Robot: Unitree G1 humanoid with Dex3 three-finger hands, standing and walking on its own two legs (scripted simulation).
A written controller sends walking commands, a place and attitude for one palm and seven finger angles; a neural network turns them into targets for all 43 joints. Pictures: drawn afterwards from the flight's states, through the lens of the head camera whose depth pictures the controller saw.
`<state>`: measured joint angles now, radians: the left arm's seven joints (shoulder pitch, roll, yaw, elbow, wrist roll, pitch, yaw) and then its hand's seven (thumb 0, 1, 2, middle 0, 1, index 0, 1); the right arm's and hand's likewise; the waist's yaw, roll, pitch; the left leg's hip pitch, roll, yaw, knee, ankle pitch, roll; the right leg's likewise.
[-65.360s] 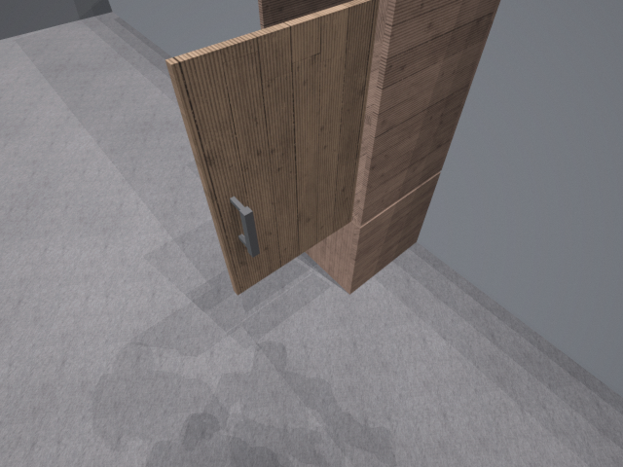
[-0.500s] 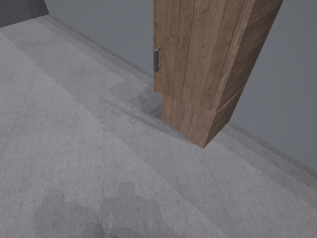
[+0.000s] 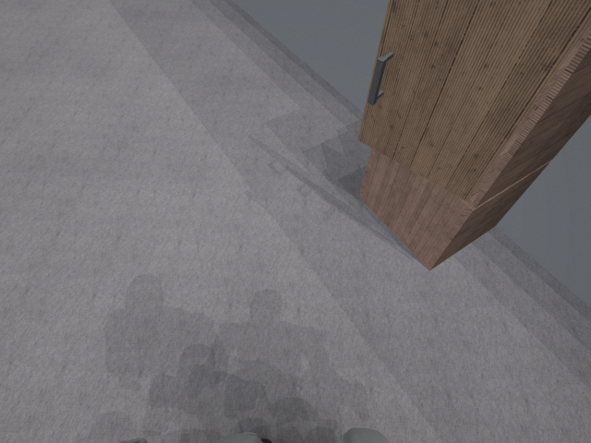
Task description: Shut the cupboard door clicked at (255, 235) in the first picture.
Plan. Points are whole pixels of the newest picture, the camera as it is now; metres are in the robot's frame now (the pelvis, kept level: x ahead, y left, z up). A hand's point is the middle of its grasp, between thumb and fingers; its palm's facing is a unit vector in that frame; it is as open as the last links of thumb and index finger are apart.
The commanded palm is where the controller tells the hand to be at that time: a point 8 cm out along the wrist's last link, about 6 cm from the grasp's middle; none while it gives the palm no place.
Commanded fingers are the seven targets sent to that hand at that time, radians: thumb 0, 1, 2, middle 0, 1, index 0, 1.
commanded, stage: walk to a spot facing it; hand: left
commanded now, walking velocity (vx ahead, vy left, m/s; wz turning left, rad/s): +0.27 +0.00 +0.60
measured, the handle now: (380, 78) +0.98 -0.19 -0.08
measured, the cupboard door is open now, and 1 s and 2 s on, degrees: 16 16 16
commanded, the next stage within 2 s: turn to face it in 1.18 s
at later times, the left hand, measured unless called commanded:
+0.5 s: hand out of the picture -0.02 +0.13 -0.14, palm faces +0.41 -0.87 -0.29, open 7.4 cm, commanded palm none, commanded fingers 0.00 0.90 0.90 -0.20 -0.30 -0.20 -0.30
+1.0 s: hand (141, 353) +0.26 +0.26 -0.14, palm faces +0.59 -0.76 -0.27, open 7.4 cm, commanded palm none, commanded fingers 0.00 0.90 0.90 -0.20 -0.30 -0.20 -0.30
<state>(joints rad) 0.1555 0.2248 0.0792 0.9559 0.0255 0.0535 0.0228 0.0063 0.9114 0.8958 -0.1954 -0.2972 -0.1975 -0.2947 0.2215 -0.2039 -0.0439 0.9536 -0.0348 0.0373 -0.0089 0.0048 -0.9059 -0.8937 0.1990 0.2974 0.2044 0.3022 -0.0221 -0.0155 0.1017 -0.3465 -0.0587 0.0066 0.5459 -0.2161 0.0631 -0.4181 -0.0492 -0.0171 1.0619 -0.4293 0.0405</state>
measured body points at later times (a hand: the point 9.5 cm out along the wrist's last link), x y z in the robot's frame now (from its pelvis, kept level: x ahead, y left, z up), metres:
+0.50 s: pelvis +0.09 -0.04 +0.01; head +0.14 -0.05 +0.46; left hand -0.04 +0.17 -0.12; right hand +0.28 -0.24 -0.14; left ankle +0.12 +0.13 -0.67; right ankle +0.01 -0.17 -0.73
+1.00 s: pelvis +0.27 +0.02 -0.01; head +0.31 +0.03 +0.44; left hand +0.22 +0.30 -0.12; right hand +0.44 -0.15 -0.17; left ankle +0.16 +0.11 -0.73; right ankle +0.41 -0.03 -0.74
